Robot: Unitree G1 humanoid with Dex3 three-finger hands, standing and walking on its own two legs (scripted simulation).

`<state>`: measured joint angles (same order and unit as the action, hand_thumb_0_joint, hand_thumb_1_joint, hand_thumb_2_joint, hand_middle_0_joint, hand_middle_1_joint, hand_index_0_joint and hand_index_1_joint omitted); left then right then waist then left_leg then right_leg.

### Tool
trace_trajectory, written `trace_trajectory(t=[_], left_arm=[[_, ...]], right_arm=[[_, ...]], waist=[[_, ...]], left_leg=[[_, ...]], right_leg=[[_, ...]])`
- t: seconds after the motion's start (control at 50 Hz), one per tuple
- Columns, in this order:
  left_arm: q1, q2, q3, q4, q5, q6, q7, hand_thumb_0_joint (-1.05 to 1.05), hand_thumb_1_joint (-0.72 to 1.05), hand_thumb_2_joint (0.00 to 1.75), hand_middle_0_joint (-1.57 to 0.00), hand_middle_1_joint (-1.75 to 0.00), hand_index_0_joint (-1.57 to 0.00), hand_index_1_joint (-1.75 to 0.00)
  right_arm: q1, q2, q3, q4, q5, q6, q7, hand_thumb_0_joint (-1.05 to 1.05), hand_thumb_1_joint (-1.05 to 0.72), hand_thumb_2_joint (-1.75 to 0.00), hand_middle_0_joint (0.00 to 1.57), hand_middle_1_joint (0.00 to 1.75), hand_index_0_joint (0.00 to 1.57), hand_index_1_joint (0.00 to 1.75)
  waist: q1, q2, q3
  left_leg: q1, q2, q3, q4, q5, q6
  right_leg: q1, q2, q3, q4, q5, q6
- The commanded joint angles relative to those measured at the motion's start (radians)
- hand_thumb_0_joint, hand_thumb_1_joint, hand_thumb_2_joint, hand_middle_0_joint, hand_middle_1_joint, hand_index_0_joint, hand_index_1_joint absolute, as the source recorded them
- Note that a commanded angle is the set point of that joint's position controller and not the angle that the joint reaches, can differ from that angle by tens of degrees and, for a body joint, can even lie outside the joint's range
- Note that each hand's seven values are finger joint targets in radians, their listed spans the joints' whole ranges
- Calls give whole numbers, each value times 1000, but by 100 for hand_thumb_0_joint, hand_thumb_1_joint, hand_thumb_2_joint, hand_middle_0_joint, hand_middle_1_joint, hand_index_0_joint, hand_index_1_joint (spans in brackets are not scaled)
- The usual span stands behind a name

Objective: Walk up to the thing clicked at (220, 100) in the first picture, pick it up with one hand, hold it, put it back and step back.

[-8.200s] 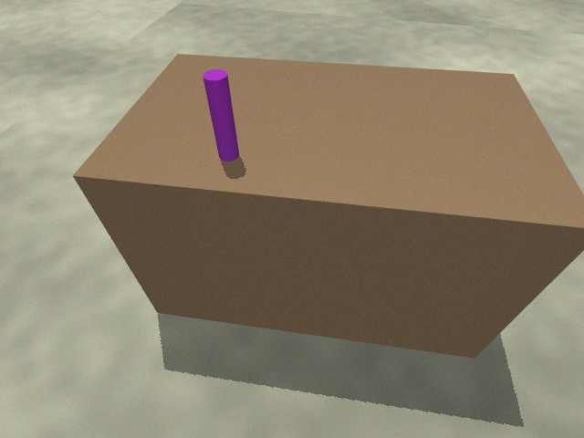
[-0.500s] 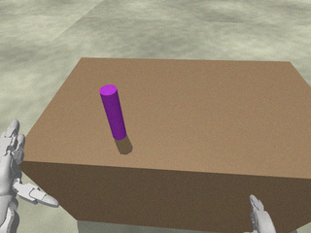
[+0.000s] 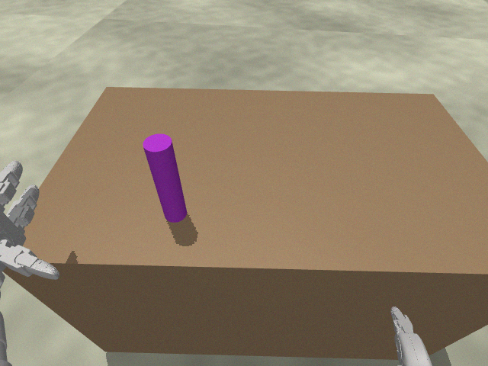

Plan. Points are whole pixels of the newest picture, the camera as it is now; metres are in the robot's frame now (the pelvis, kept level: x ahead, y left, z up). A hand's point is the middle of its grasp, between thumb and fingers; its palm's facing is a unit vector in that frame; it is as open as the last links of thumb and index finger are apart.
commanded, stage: go down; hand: left
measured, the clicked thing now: (167, 182) +0.47 +0.16 +0.03
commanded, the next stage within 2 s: none
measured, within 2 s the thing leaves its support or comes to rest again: neither
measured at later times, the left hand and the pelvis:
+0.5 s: hand (35, 205) +0.35 +0.33 +0.11, palm faces +0.09 -1.00 +0.01, open 17.4 cm; pelvis +0.00 +0.01 +0.00, yaw -1 degrees
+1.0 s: hand (31, 192) +0.37 +0.35 +0.12, palm faces +0.09 -1.00 +0.01, open 17.3 cm; pelvis +0.00 +0.01 -0.01, yaw +0 degrees
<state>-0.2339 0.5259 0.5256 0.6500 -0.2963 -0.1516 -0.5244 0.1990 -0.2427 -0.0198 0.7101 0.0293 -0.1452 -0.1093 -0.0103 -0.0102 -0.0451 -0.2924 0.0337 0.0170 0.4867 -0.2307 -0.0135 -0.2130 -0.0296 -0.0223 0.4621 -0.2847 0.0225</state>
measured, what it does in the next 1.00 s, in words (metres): stands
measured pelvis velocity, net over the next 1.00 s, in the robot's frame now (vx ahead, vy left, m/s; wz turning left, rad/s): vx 0.00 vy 0.01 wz -0.01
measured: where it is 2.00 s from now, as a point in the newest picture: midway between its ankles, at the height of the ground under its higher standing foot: outside the picture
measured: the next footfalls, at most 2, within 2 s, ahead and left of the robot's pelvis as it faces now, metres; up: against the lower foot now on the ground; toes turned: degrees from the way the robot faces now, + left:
none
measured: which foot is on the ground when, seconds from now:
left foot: down 0.00-1.00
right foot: down 0.00-1.00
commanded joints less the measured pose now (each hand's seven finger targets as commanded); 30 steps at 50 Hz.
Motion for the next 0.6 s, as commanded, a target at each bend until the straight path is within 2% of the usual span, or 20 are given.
trace_trajectory(t=[0.0, 0.02, 0.06, 0.1, 0.14, 0.18, 0.2, 0.26, 0.28, 0.3, 0.34, 0.36, 0.38, 0.4, 0.42, 0.44, 0.46, 0.5, 0.54, 0.58], left_arm=[[-359, 371, 89, -230, -31, -72, -25, 0, -47, 5, -4, -1, -4, -1], [-381, 362, 77, -224, -28, -71, -26, 0, -48, 5, -5, -1, -5, -1], [-323, 366, 83, -124, -24, -57, -28, 0, -50, 5, -5, -1, -5, -2], [-354, 347, 60, -97, -21, -57, -35, 0, -51, 5, -5, -2, -5, -2], [-446, 390, 74, -169, -26, -70, -38, 0, -53, 4, -5, -2, -5, -2], [-423, 404, 78, -105, -18, -65, -42, 0, -53, 4, -5, -2, -6, -2], [-384, 375, 62, -32, -13, -59, -46, 0, -52, 5, -5, -2, -5, -2], [-463, 424, 86, -93, -21, -75, -49, 0, -54, 5, -5, -2, -5, -3], [-468, 422, 80, -93, -16, -72, -47, 0, -50, 5, -5, -2, -5, -2], [-425, 435, 92, -26, -13, -64, -48, 0, -51, 5, -5, -2, -5, -2], [-471, 435, 78, -55, -9, -69, -47, 0, -52, 6, -5, -3, -5, -3], [-424, 407, 65, 37, -8, -62, -53, 0, -53, 7, -5, -4, -5, -4], [-484, 454, 88, -57, -13, -77, -56, 0, -53, 7, -5, -4, -5, -4], [-475, 456, 86, -19, -7, -77, -57, 0, -53, 6, -5, -4, -5, -3], [-468, 468, 90, -13, -2, -75, -58, 0, -50, 6, -4, -2, -5, -2], [-487, 468, 93, -17, -4, -79, -60, 0, -51, 6, -5, -2, -5, -2], [-469, 444, 83, 12, -6, -76, -60, 0, -51, 6, -4, -3, -5, -3], [-520, 486, 100, -26, -13, -86, -60, 0, -51, 6, -5, -3, -5, -3], [-538, 495, 95, -34, 4, -88, -52, 0, -49, 7, -4, -3, -5, -3], [-502, 474, 87, 31, 3, -79, -55, 0, -50, 6, -5, -3, -5, -3]], right_arm=[[-87, -160, -49, -137, -4, -65, -23, 0, 54, -5, 5, 5, 5, 5], [-90, -132, -28, -136, -4, -66, -24, 0, 54, -5, 5, 5, 5, 5], [-70, -164, -55, -107, -6, -66, -32, 0, 53, -5, 5, 5, 5, 5], [-79, -141, -28, -88, -8, -73, -30, 0, 53, -5, 5, 5, 5, 5], [-120, -172, -51, -141, -9, -80, -37, 0, 53, -5, 5, 5, 5, 5], [-91, -162, -44, -110, -11, -79, -36, 0, 54, -5, 5, 5, 5, 5], [-97, -154, -31, -108, -12, -82, -34, 0, 54, -5, 5, 5, 5, 5], [-113, -173, -44, -122, -13, -87, -38, 0, 53, -5, 5, 5, 5, 5], [-108, -158, -29, -127, -15, -90, -34, 0, 54, -5, 5, 5, 5, 5], [-83, -159, -32, -98, -13, -84, -36, 0, 54, -5, 5, 5, 5, 5], [-97, -164, -35, -129, -15, -88, -38, 0, 54, -5, 5, 5, 5, 5], [-80, -144, -19, -88, -14, -85, -35, 0, 54, -5, 5, 5, 5, 5], [-100, -156, -34, -82, -15, -88, -35, 0, 54, -5, 5, 5, 5, 5], [-101, -180, -47, -119, -17, -93, -36, 0, 54, -5, 5, 5, 5, 5], [-88, -157, -30, -82, -17, -87, -33, 0, 54, -5, 5, 5, 5, 5], [-91, -164, -32, -119, -16, -88, -33, 0, 53, -5, 5, 5, 5, 5], [-109, -149, -20, -111, -15, -90, -32, 0, 54, -5, 5, 5, 5, 5], [-114, -192, -54, -114, -15, -93, -38, 0, 54, -5, 5, 5, 5, 5], [-104, -152, -22, -121, -15, -95, -33, 0, 54, -5, 5, 5, 5, 5], [-103, -148, -22, -126, -13, -93, -37, 0, 54, -5, 5, 5, 5, 5]], waist=[[5, 129, -226], [-3, 133, -228], [-10, 95, -189], [-10, 105, -198], [-18, 119, -267], [-18, 106, -234], [-18, 84, -214], [-10, 127, -286], [-9, 133, -306], [-11, 116, -261], [-20, 107, -298], [-19, 92, -258], [-3, 131, -267], [-19, 137, -292], [-9, 136, -292], [-20, 130, -298], [-12, 117, -282], [-18, 130, -288], [-11, 145, -275], [-22, 124, -292]], left_leg=[[190, -25, -3, -41, 240, 26], [196, -28, 2, -37, 236, 29], [165, -30, 1, -39, 219, 33], [168, -24, -6, -37, 217, 31], [214, -23, -8, -23, 263, 31], [184, -26, -8, -23, 248, 33], [171, -23, -11, -26, 228, 33], [206, -18, -16, -15, 251, 26], [210, -15, -19, -11, 273, 24], [189, -17, -14, -13, 257, 27], [197, -22, -12, -1, 294, 32], [173, -20, -14, 1, 298, 32], [172, -23, -10, 1, 283, 30], [197, -17, -14, 3, 286, 26], [188, -17, -16, 7, 296, 28], [187, -17, -15, 5, 288, 27], [177, -16, -15, 5, 280, 29], [175, -16, -14, 4, 254, 27], [158, -16, -15, 1, 224, 24], [160, -19, -14, 11, 237, 31]], right_leg=[[-40, 27, -22, -57, 249, -28], [-48, 25, -20, -59, 254, -27], [-56, 25, -19, -63, 242, -23], [-81, 29, -22, -57, 229, -26], [-76, 29, -22, -50, 268, -25], [-78, 28, -22, -54, 262, -24], [-92, 31, -23, -54, 239, -25], [-103, 34, -27, -42, 239, -30], [-91, 35, -30, -38, 252, -32], [-97, 35, -27, -46, 246, -29], [-94, 32, -22, -42, 285, -25], [-107, 34, -25, -37, 282, -25], [-111, 31, -20, -38, 271, -27], [-119, 34, -23, -33, 263, -28], [-121, 35, -25, -33, 267, -28], [-114, 34, -23, -35, 264, -28], [-123, 36, -23, -34, 259, -29], [-124, 36, -22, -36, 241, -28], [-128, 36, -23, -36, 213, -32], [-130, 35, -19, -35, 231, -27]])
